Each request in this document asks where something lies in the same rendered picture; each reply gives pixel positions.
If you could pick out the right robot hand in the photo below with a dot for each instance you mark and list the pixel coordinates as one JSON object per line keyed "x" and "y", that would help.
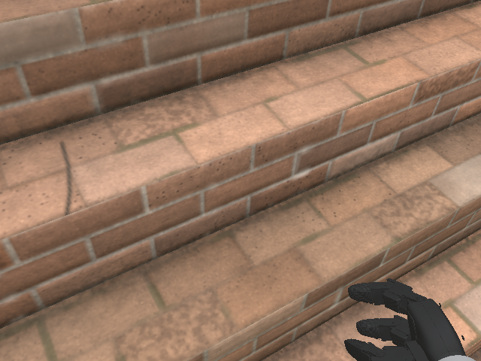
{"x": 426, "y": 334}

